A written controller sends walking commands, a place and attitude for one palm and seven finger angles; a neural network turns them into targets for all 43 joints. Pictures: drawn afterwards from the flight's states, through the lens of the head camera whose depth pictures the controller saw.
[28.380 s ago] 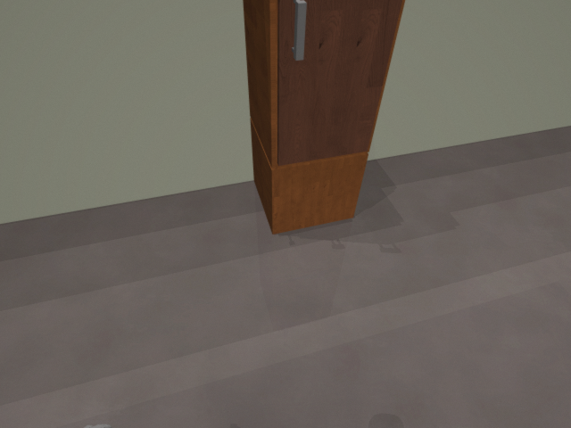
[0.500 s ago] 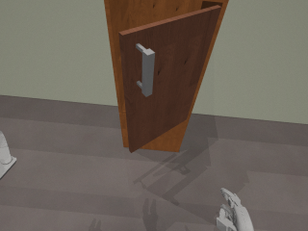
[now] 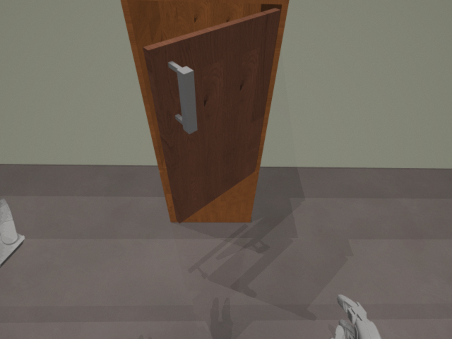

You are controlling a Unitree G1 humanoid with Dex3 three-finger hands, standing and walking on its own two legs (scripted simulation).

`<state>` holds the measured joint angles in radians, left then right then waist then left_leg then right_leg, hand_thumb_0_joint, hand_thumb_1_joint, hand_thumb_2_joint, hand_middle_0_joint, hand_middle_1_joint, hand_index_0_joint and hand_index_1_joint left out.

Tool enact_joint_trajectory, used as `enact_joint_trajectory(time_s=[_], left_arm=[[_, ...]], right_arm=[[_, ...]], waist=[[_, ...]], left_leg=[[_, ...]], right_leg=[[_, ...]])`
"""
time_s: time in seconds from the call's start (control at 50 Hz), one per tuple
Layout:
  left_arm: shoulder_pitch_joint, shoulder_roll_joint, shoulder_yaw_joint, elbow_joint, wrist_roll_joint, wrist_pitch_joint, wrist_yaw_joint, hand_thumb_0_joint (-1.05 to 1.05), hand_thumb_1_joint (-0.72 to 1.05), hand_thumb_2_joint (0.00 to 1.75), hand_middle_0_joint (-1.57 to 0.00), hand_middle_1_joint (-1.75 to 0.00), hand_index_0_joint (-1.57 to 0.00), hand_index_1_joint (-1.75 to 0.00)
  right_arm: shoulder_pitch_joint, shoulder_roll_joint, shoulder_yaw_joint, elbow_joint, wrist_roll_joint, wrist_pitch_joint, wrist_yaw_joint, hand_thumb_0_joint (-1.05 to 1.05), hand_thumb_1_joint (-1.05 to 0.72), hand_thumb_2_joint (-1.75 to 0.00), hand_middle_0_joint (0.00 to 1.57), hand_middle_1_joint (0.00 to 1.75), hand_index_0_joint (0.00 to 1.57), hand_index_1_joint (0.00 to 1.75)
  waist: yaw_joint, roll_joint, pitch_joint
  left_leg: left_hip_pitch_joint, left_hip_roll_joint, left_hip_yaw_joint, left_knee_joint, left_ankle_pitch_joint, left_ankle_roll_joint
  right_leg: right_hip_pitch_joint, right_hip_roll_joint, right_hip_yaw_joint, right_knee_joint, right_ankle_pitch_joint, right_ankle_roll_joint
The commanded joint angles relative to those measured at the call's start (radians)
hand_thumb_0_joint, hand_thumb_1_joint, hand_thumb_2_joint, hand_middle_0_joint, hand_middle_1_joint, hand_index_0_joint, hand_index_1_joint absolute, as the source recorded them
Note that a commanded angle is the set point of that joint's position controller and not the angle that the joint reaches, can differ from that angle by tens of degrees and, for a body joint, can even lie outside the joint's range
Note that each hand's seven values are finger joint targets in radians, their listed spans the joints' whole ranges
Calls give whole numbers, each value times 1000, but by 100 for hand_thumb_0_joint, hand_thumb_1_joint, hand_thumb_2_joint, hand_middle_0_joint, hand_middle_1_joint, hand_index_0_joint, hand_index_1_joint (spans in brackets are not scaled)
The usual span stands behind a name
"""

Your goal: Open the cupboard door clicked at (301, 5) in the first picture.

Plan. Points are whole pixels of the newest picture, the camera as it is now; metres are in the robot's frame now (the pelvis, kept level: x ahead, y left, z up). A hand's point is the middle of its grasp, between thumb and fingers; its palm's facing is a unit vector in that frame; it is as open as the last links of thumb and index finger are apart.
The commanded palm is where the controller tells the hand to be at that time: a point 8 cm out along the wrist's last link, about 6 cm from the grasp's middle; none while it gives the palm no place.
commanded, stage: stop stepping back and stand still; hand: left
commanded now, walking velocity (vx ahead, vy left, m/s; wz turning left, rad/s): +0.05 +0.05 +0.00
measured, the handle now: (182, 98) +0.55 +0.11 +0.15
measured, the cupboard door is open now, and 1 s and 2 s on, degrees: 41 41 41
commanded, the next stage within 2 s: let the arm hang, fingers relaxed in 0.94 s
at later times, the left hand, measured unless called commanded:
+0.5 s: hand (15, 231) +0.22 +0.27 +0.17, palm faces +0.36 -0.79 -0.49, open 7.4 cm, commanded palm +0.16 +0.32 +0.19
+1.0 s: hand out of the picture +0.20 +0.30 +0.16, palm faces +0.38 -0.79 -0.48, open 7.4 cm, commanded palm +0.14 +0.33 +0.19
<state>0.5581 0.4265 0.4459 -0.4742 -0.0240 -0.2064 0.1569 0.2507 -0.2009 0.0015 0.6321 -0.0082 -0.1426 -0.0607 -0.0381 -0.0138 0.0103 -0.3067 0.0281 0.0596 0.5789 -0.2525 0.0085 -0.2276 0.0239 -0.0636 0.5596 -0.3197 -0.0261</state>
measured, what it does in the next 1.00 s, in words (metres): stands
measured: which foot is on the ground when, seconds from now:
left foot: down 0.00-1.00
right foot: down 0.00-1.00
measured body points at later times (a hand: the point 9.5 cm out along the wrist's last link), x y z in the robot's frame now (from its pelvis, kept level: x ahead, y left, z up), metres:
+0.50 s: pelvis +0.01 +0.02 +0.01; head +0.03 +0.03 +0.46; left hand +0.19 +0.31 +0.19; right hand +0.19 -0.21 -0.06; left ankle +0.04 +0.13 -0.73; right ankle -0.01 -0.09 -0.73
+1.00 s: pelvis -0.01 +0.04 +0.01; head +0.01 +0.04 +0.46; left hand +0.17 +0.34 +0.19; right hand +0.15 -0.20 -0.07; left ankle +0.04 +0.13 -0.73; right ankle -0.01 -0.08 -0.73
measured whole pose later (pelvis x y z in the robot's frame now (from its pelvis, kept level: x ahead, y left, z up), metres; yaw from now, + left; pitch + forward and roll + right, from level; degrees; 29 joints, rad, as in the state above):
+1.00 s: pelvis -0.01 +0.04 +0.01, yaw -1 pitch +0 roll -1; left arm 0.56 0.40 0.40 -0.45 -0.03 -0.21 0.14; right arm 0.22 -0.20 0.01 0.62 -0.01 -0.13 -0.07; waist 0.00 0.01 0.04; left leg -0.26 0.00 0.05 0.43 -0.16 0.04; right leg -0.17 0.01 -0.04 0.38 -0.20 0.00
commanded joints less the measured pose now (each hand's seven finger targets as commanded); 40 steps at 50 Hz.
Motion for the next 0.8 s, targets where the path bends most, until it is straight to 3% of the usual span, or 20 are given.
enact_joint_trajectory(time_s=[0.0, 0.02, 0.04, 0.06, 0.08, 0.12, 0.14, 0.16, 0.2, 0.22, 0.24, 0.26, 0.32, 0.46, 0.58, 0.6, 0.64, 0.78], left_arm=[[-71, 183, 123, -190, -7, -55, 13, 0, 90, 90, -20, -30, -20, -30], [-96, 163, 108, -188, -10, -66, 12, 0, 90, 90, -20, -30, -20, -30], [-110, 168, 117, -174, -9, -76, 13, 0, 90, 90, -20, -30, -20, -30], [-112, 171, 122, -155, -4, -83, 15, 0, 90, 90, -20, -30, -20, -30], [-114, 160, 112, -135, 1, -85, 16, 0, 90, 90, -20, -30, -20, -30], [-132, 141, 87, -131, 2, -83, 19, 0, 90, 90, -20, -30, -20, -30], [-127, 132, 78, -131, 0, -81, 19, 0, 90, 90, -20, -30, -20, -30], [-133, 132, 72, -161, -4, -82, 18, 0, 90, 90, -20, -30, -20, -30], [-108, 140, 71, -197, -7, -80, 14, 0, 90, 90, -20, -30, -20, -30], [-72, 135, 76, -177, -4, -71, 12, 0, 90, 90, -20, -30, -20, -30], [-74, 145, 83, -191, 1, -68, 7, 0, 90, 90, -20, -30, -20, -30], [-70, 153, 92, -208, 1, -70, 6, 0, 90, 90, -20, -30, -20, -30], [-25, 164, 112, -221, -5, -73, 6, 0, 90, 90, -20, -30, -20, -30], [1, 143, 99, -177, -21, -61, 2, 0, 90, 90, -20, -30, -20, -30], [-64, 135, 72, -186, -14, -54, 5, 0, 90, 90, -20, -30, -20, -30], [-78, 150, 79, -201, -12, -55, 6, 0, 90, 90, -20, -30, -20, -30], [-75, 136, 67, -193, -10, -54, 7, 0, 90, 90, -20, -30, -20, -30], [-48, 139, 77, -195, -6, -60, 11, 0, 90, 90, -20, -30, -20, -30]], right_arm=[[-115, -132, -74, -156, 14, -28, 3, 0, -90, -90, 20, 30, 20, 30], [-107, -131, -71, -146, 10, -32, 7, 0, -90, -90, 20, 30, 20, 30], [-99, -122, -58, -138, 9, -36, 8, 0, -90, -90, 20, 30, 20, 30], [-104, -109, -46, -135, 7, -33, 4, 0, -90, -90, 20, 30, 20, 30], [-120, -97, -36, -137, 5, -31, -2, 0, -90, -90, 20, 30, 20, 30], [-135, -95, -32, -142, 1, -31, -13, 0, -90, -90, 20, 30, 20, 30], [-133, -95, -33, -140, -1, -33, -14, 0, -90, -90, 20, 30, 20, 30], [-131, -108, -40, -141, -1, -36, -14, 0, -90, -90, 20, 30, 20, 30], [-139, -136, -57, -161, 9, -37, -16, 0, -90, -90, 20, 30, 20, 30], [-130, -138, -58, -171, 16, -34, -11, 0, -90, -90, 20, 30, 20, 30], [-130, -126, -45, -169, 12, -27, -7, 0, -90, -90, 20, 30, 20, 30], [-132, -123, -42, -175, 13, -25, -5, 0, -90, -90, 20, 30, 20, 30], [-132, -119, -43, -185, 13, -25, -3, 0, -90, -90, 20, 30, 20, 30], [-129, -121, -41, -190, 12, -18, -5, 0, -90, -90, 20, 30, 20, 30], [-132, -126, -40, -185, 8, -23, -14, 0, -90, -90, 20, 30, 20, 30], [-139, -130, -42, -185, 6, -28, -17, 0, -90, -90, 20, 30, 20, 30], [-132, -128, -39, -183, 7, -30, -17, 0, -90, -90, 20, 30, 20, 30], [-128, -129, -39, -180, 5, -38, -18, 0, -90, -90, 20, 30, 20, 30]], waist=[[41, -175, -14], [28, -137, -14], [24, -83, -24], [24, -57, -28], [30, -74, -31], [33, -86, -38], [32, -55, -45], [37, -16, -51], [54, 77, -83], [51, 65, -83], [41, 131, -84], [45, 155, -89], [47, 97, -125], [38, 66, -109], [37, 73, -87], [40, 98, -86], [40, 80, -84], [45, 114, -79]], left_leg=[[-235, -33, -34, 330, -200, -4], [-258, -16, -74, 421, -176, -9], [-255, 9, -94, 395, -158, -9], [-205, 20, -80, 319, -137, -9], [-139, 17, -57, 223, -123, -3], [-21, -2, -15, 19, -42, 5], [62, -17, -3, -81, 38, 8], [120, -2, -35, -164, 100, 13], [199, 102, -139, -171, 295, 40], [186, 100, -127, -131, 372, 42], [158, 94, -136, -153, 400, 39], [134, 97, -143, -166, 410, 36], [117, 92, -125, -166, 387, 26], [103, 59, -91, -177, 226, 8], [99, 47, -94, -212, 116, 8], [98, 43, -97, -221, 104, 6], [87, 45, -102, -234, 94, 7], [50, 51, -122, -283, 32, 4]], right_leg=[[38, -335, 591, -382, -212, -153], [67, -355, 549, -359, -49, -176], [98, -350, 466, -303, 117, -185], [101, -320, 373, -260, 280, -168], [84, -288, 304, -230, 370, -144], [71, -239, 232, -197, 373, -97], [43, -209, 212, -188, 325, -65], [35, -174, 189, -162, 279, -34], [9, -91, 141, -108, 232, 17], [24, -68, 139, -112, 303, 23], [39, -60, 107, -88, 323, 28], [66, -51, 91, -76, 317, 30], [115, -54, 90, -96, 347, 28], [92, -64, 127, -174, 313, 25], [74, -58, 126, -219, 221, 27], [73, -57, 124, -225, 206, 26], [87, -50, 112, -221, 198, 29], [113, -34, 85, -210, 161, 33]])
